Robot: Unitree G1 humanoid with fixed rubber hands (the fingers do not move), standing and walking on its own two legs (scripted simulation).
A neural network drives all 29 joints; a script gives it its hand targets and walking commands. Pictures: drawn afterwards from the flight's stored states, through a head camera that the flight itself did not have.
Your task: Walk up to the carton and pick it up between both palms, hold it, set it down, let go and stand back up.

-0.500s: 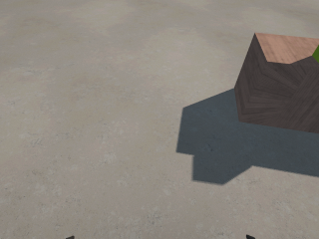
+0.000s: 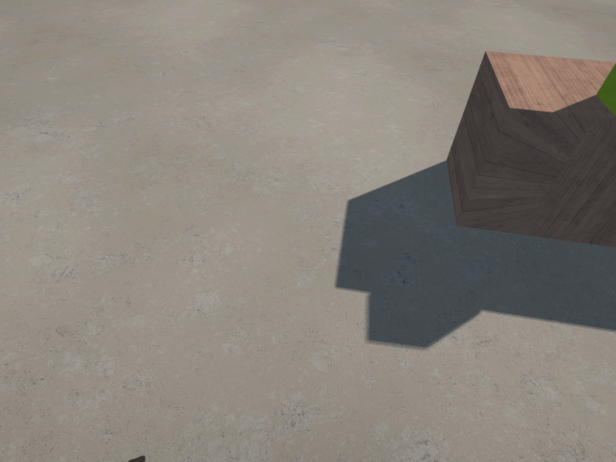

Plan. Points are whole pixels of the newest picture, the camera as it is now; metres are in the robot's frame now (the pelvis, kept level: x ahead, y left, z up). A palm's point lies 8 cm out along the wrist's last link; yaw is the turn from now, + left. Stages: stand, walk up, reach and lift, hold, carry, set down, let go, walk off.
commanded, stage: walk up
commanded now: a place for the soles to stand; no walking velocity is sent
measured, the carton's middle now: out of the picture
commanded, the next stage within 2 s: none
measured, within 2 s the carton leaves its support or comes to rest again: neither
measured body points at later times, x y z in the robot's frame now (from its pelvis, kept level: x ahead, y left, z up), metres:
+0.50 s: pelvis +0.08 -0.11 -0.02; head +0.06 -0.15 +0.42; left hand +0.20 +0.15 -0.11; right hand +0.14 -0.41 -0.14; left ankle +0.11 +0.01 -0.66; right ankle +0.09 -0.23 -0.73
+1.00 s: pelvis +0.28 -0.19 -0.01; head +0.29 -0.17 +0.44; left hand +0.52 -0.03 -0.12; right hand +0.17 -0.46 -0.10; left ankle +0.33 -0.07 -0.73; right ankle +0.27 -0.35 -0.67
